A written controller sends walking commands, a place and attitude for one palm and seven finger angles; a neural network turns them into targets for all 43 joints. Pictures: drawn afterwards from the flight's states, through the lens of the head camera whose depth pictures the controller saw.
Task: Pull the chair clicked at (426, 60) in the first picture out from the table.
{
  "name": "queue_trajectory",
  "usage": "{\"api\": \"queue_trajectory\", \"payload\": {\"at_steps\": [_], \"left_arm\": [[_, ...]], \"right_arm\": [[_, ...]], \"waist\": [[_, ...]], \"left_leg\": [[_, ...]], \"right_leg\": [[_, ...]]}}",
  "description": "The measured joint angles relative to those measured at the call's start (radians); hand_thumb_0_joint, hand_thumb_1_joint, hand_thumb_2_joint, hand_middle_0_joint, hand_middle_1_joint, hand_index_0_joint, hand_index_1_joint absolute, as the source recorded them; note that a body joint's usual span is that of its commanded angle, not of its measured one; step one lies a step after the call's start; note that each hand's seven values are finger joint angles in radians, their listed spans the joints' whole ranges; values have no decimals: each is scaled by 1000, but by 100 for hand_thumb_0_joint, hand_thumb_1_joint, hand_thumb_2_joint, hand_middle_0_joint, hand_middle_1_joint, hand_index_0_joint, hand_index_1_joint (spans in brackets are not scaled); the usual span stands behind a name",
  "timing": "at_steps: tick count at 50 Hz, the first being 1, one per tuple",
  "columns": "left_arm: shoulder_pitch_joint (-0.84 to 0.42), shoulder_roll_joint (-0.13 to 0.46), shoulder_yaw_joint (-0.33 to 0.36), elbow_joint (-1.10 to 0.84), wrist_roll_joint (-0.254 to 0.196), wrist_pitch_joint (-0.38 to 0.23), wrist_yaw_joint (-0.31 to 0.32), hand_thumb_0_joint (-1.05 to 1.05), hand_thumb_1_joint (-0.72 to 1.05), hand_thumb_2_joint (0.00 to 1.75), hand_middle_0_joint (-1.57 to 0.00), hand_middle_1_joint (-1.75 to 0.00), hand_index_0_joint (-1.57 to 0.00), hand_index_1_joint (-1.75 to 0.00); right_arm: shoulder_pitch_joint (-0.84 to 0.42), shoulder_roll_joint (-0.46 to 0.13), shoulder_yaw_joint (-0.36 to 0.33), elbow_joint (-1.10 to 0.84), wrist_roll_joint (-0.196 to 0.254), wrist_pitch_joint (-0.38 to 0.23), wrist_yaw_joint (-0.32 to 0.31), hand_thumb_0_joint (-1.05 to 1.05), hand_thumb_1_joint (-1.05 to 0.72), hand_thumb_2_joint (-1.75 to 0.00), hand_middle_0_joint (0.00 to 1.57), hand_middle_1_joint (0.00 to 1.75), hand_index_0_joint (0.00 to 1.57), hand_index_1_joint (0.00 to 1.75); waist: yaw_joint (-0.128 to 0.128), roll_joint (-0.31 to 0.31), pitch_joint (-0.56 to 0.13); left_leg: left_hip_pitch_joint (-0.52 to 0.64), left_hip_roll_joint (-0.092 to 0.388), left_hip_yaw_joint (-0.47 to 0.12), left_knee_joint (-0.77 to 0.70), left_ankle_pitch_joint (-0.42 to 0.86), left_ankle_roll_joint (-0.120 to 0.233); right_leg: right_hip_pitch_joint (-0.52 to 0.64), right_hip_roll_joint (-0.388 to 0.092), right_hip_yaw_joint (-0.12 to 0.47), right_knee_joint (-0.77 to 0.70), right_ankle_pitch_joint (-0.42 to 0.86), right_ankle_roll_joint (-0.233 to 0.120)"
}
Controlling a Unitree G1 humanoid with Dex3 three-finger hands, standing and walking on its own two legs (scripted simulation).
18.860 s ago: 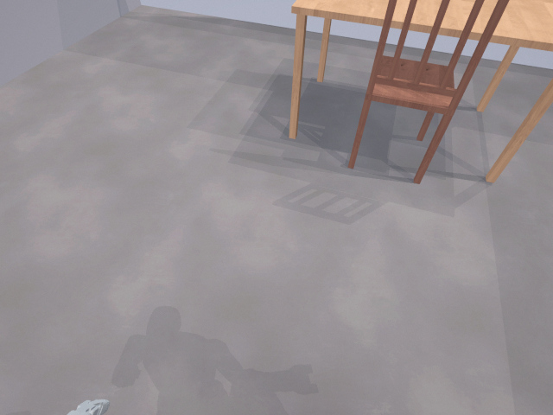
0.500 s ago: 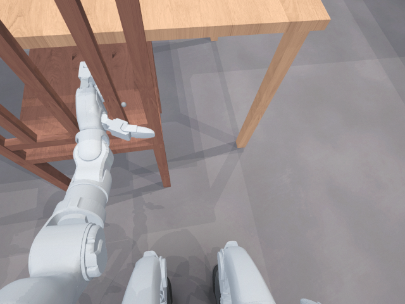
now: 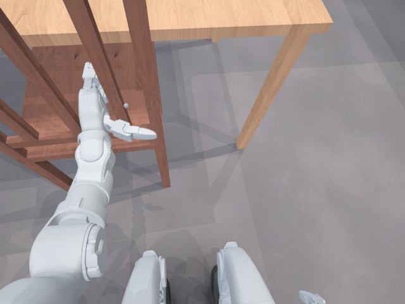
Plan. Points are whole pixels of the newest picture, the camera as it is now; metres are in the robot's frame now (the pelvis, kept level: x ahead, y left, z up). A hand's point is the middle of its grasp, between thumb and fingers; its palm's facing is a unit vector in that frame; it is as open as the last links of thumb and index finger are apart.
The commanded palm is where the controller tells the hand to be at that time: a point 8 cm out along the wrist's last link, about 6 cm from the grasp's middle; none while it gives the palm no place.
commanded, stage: hook a spindle and tug to test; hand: left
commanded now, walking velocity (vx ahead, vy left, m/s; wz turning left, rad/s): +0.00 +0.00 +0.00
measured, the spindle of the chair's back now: (45, 86) +0.51 +0.25 +0.06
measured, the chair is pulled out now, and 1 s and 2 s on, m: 0.00 0.02 0.10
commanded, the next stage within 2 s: step backward, pulling the chair out in 1.28 s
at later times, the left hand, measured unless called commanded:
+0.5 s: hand (127, 101) +0.50 +0.12 +0.03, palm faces +0.10 -0.99 -0.02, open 8.5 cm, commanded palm +0.46 +0.15 +0.03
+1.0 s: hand (132, 111) +0.47 +0.11 +0.03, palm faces +0.06 -1.00 -0.03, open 8.5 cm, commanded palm +0.43 +0.14 +0.03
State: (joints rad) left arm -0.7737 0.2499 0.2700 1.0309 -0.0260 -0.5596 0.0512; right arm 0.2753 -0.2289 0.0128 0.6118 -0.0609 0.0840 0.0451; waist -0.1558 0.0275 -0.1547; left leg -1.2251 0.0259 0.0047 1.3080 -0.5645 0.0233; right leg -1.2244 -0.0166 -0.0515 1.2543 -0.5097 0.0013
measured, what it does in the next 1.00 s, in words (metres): stands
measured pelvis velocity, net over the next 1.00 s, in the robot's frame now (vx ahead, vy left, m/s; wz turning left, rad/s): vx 0.02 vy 0.00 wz -0.01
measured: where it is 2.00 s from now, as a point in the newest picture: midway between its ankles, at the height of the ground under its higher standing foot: outside the picture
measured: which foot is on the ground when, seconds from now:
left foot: down 0.00-1.00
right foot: down 0.00-1.00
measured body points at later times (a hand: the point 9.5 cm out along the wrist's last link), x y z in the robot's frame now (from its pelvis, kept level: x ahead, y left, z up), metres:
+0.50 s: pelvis +0.00 +0.00 +0.00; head +0.16 +0.01 +0.42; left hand +0.49 +0.17 +0.03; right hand +0.04 -0.26 -0.13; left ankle +0.02 +0.10 -0.61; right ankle +0.04 -0.13 -0.61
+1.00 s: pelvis +0.02 +0.00 +0.01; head +0.18 +0.01 +0.44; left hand +0.47 +0.16 +0.03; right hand +0.09 -0.25 -0.12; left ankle +0.02 +0.10 -0.61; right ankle +0.04 -0.13 -0.61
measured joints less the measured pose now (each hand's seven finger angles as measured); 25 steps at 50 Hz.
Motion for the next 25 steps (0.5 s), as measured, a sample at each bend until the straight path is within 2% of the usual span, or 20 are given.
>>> {"api": "queue_trajectory", "payload": {"at_steps": [7, 11, 19, 25], "left_arm": [[0, -6, -4, -8, 7, -6, 19, -1, -49, 30, -23, -62, -24, -62], [-11, -3, -4, 6, 9, -4, 31, -1, -42, 33, -30, -83, -30, -83], [-39, 4, -14, 29, 5, -4, 40, -1, -10, 47, -43, -123, -42, -123], [-25, 2, -19, 8, -9, 11, 43, 0, 20, 60, -48, -138, -45, -138]], "right_arm": [[3, 4, -1, -1, -3, 0, 2, 0, -90, -90, 20, 30, 20, 30], [8, 5, 1, 2, -3, 1, 2, 0, -90, -90, 20, 30, 20, 30], [15, 4, 0, 14, -6, 3, 3, 0, -90, -90, 20, 30, 20, 30], [19, 3, -7, 16, -8, 9, 7, 0, -90, -90, 20, 30, 20, 30]], "waist": [[-4, 3, 1], [-3, 3, 1], [-1, 6, 3], [1, 8, 1]], "left_leg": [[-2, 0, 2, 2, -1, 1], [-3, -1, 2, 1, -1, 1], [-15, -5, -5, 2, 3, -1], [-9, -2, -5, -3, 1, -2]], "right_leg": [[-3, 0, 2, 2, 0, 1], [-5, -1, 3, 3, -1, 1], [-12, -4, -4, 3, -1, -1], [-7, -1, -4, -3, 0, -2]]}}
